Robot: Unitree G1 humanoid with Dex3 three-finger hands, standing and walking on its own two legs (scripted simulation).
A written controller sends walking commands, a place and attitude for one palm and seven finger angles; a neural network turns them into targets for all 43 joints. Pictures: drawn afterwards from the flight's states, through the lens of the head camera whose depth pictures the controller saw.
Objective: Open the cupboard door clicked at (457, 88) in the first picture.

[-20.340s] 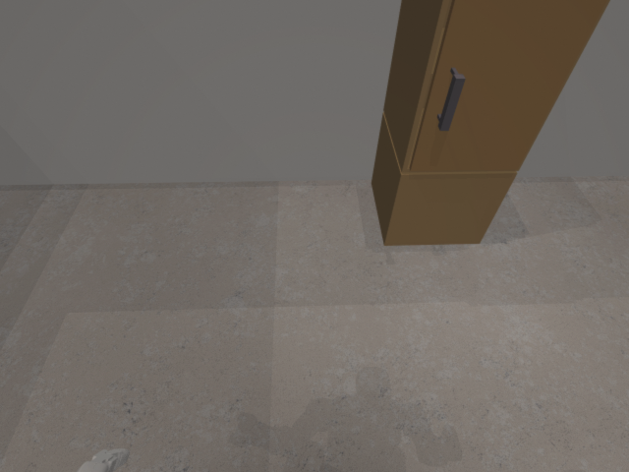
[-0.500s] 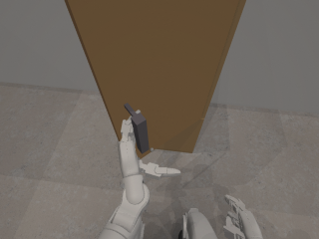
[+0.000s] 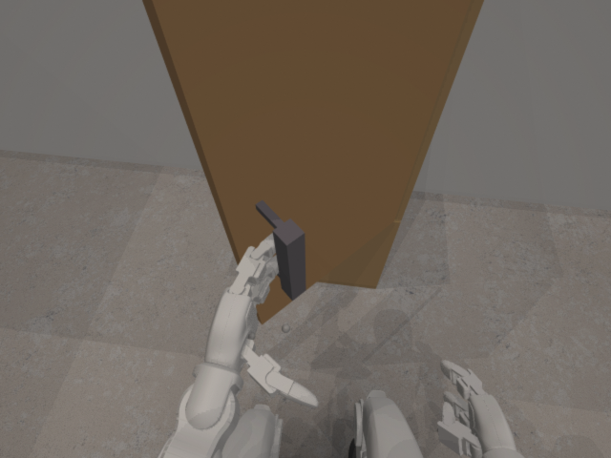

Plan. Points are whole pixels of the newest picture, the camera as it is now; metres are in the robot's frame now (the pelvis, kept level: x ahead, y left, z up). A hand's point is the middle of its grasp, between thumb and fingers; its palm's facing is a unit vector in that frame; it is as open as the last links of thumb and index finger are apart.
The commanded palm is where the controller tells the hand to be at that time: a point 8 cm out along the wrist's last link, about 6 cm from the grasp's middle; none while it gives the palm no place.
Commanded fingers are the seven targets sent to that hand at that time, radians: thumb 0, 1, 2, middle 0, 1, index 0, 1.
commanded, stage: slide the hand sideways off the handle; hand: left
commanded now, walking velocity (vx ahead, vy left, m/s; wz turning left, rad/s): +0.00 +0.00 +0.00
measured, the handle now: (280, 252) +0.36 +0.05 +0.05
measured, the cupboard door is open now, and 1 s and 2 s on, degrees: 48 48 48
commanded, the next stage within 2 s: draw the hand back to the body in 0.68 s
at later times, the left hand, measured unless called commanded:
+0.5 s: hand (238, 360) +0.23 +0.09 +0.04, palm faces -0.14 -0.99 -0.02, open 16.3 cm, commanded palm +0.21 +0.15 +0.04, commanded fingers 0.00 -0.50 0.30 -0.15 -0.30 -0.15 -0.30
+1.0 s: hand (193, 368) +0.21 +0.12 +0.08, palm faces -0.14 -0.99 -0.07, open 16.3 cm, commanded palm +0.19 +0.19 +0.09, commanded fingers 0.00 -0.50 0.30 -0.15 -0.30 -0.15 -0.30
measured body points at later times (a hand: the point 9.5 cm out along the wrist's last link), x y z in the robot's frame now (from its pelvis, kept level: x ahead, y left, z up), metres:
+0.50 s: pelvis +0.01 -0.01 -0.01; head +0.09 -0.01 +0.43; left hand +0.23 +0.14 +0.05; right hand +0.20 -0.23 -0.09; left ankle +0.00 +0.13 -0.62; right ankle +0.06 -0.13 -0.62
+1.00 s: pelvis +0.00 +0.00 +0.00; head +0.07 -0.01 +0.45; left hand +0.21 +0.18 +0.09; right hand +0.19 -0.22 -0.07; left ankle +0.00 +0.13 -0.62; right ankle +0.06 -0.13 -0.62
